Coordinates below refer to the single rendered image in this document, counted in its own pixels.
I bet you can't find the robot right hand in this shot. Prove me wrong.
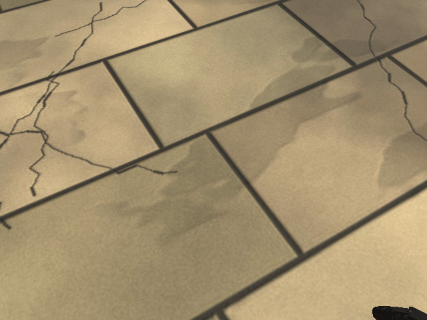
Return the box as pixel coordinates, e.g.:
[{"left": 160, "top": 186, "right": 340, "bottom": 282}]
[{"left": 372, "top": 306, "right": 427, "bottom": 320}]

